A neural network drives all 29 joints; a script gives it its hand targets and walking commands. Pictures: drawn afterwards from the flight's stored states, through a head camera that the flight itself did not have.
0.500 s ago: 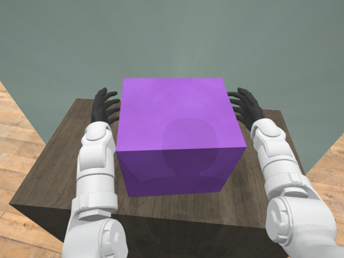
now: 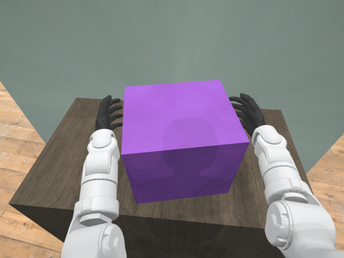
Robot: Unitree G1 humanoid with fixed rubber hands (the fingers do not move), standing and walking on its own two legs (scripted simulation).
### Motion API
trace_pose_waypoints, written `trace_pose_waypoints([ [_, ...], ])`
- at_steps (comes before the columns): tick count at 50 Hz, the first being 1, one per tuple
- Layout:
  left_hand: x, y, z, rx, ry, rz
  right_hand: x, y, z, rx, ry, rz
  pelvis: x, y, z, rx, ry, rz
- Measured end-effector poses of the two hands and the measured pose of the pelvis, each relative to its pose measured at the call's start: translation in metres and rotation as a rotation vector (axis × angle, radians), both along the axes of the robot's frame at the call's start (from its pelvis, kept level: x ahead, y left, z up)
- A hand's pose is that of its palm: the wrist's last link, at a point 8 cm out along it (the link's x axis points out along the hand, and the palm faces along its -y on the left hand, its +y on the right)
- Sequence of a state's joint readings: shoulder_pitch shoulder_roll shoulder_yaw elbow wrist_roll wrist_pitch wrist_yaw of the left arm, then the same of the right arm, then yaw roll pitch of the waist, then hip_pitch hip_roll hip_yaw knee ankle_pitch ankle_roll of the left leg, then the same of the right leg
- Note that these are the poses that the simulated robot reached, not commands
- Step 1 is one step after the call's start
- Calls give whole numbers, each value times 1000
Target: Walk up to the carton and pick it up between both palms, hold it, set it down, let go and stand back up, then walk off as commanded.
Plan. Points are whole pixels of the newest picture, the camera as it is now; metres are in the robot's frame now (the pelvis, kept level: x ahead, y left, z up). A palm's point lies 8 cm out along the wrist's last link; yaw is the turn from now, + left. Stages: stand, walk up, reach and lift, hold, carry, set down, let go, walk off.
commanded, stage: set down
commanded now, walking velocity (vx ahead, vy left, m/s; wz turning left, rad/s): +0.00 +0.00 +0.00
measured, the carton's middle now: (178, 141) +0.41 +0.00 +0.04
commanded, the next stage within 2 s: none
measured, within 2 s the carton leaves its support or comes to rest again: rests again in 0.08 s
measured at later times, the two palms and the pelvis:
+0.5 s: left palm (113, 139) +0.38 +0.16 +0.08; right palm (268, 116) +0.44 -0.23 +0.11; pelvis +0.00 +0.00 +0.00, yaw +0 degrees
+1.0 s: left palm (107, 161) +0.32 +0.16 +0.08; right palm (303, 148) +0.35 -0.28 +0.10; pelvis -0.04 -0.01 +0.00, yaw +0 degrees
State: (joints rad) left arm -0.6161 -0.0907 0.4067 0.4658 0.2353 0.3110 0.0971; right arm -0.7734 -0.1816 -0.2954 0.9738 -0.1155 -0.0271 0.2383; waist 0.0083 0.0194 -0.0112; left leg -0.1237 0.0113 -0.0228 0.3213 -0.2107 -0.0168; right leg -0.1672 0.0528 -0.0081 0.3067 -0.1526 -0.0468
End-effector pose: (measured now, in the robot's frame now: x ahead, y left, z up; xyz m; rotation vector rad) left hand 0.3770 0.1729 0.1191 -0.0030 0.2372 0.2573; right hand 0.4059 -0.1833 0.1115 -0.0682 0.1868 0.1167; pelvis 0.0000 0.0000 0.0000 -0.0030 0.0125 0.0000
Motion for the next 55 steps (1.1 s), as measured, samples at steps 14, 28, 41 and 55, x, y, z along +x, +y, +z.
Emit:
trace_pose_waypoints([
  [14,8,-24,-55,30,84,9,32,-47,-7,15,17,-85,-1,-4,-1,4,135,-1],
  [28,-5,-10,-42,48,58,13,17,-53,-13,12,68,-65,-6,-4,-1,4,136,-2],
  [41,-49,-16,-24,36,-18,12,-48,-105,-18,-18,62,-97,-38,-10,-2,13,93,-3],
  [55,-57,-4,-39,-22,8,34,-61,-97,-20,-65,139,-46,-36,-9,-2,11,96,-3],
])
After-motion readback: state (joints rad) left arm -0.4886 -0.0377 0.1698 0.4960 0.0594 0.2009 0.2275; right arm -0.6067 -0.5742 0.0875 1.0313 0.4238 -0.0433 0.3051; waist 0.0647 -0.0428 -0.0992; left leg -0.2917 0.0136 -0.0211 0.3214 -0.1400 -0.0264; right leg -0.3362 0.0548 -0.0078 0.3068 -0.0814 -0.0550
